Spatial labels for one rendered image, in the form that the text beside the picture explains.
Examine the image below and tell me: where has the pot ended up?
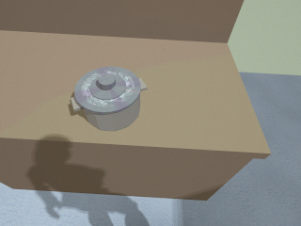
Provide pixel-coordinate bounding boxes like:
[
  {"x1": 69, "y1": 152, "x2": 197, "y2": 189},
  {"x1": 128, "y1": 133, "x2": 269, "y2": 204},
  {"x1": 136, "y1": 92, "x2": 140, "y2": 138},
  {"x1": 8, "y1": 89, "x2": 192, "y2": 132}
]
[{"x1": 71, "y1": 78, "x2": 148, "y2": 132}]

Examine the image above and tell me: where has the lid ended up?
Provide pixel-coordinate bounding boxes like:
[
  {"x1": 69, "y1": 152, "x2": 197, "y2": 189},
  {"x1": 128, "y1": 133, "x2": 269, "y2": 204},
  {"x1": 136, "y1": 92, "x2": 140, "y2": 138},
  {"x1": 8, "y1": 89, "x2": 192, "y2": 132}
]
[{"x1": 74, "y1": 66, "x2": 141, "y2": 114}]

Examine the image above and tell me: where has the table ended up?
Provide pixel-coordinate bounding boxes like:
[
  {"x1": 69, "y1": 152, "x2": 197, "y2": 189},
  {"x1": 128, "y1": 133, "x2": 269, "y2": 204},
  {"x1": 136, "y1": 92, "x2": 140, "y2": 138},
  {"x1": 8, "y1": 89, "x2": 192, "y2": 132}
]
[{"x1": 0, "y1": 0, "x2": 271, "y2": 201}]

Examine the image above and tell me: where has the knob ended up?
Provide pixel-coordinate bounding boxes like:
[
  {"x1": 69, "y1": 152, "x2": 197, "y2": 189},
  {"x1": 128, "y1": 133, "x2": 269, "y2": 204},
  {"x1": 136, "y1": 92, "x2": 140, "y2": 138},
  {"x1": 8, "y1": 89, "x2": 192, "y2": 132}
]
[{"x1": 98, "y1": 73, "x2": 116, "y2": 89}]

